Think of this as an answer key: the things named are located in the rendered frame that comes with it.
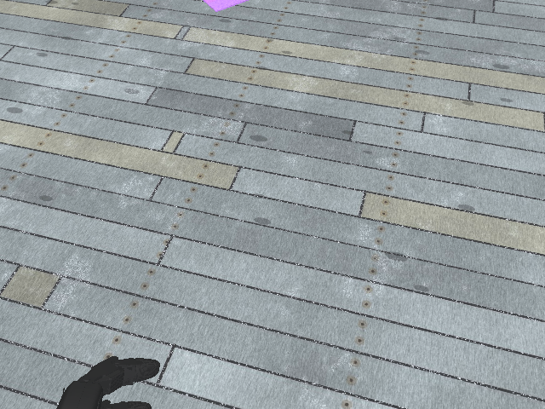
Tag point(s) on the left robot hand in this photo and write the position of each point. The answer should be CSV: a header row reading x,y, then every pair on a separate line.
x,y
106,377

